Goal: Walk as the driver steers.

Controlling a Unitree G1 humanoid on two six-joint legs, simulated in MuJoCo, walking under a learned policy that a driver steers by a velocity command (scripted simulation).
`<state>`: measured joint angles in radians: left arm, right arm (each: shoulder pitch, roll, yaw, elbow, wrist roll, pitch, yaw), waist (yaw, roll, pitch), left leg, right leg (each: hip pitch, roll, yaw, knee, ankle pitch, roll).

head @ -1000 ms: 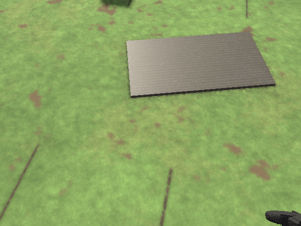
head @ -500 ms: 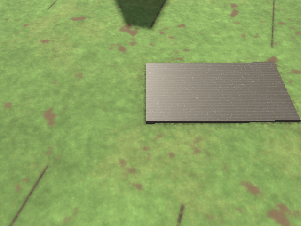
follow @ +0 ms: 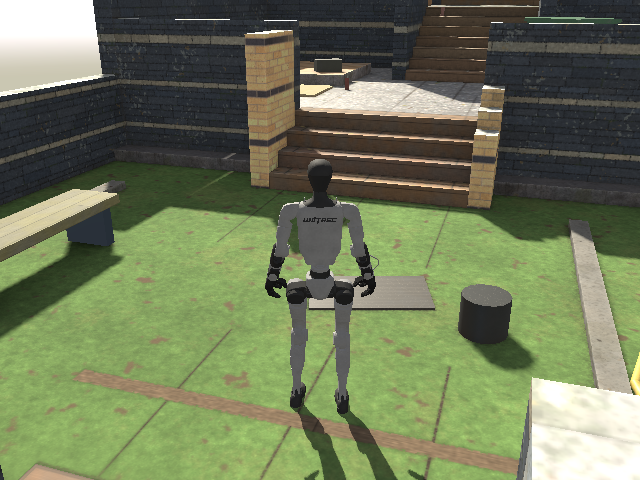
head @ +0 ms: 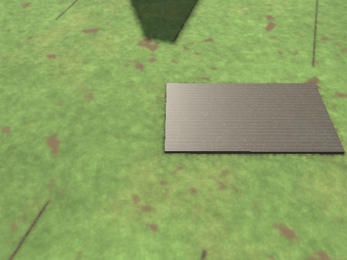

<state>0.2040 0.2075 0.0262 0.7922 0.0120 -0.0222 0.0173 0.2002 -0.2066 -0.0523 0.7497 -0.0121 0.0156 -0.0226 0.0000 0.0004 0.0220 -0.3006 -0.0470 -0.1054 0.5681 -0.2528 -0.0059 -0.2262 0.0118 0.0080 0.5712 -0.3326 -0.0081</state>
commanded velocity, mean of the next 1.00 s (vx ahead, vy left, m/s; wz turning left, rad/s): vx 0.09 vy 0.00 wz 0.00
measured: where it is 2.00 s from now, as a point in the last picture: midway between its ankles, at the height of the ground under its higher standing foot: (176, 235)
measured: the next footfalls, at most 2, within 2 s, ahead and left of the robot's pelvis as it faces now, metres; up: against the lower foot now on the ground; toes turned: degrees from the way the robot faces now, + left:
left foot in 0.96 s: +0.13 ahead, +0.13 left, +0.00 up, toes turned +1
right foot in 1.44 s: +0.50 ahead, -0.09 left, +0.00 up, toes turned -2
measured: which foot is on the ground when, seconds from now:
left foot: down 0.00-0.70, up 0.72-0.94, down 0.96-1.00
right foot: down 0.00-0.96, up 0.98-1.00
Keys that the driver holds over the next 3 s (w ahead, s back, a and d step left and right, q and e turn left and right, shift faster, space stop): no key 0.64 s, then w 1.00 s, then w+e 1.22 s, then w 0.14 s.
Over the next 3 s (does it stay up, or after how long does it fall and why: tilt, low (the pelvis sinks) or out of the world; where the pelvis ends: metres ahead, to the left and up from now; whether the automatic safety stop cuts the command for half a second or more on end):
stays up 1.12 -0.17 0.01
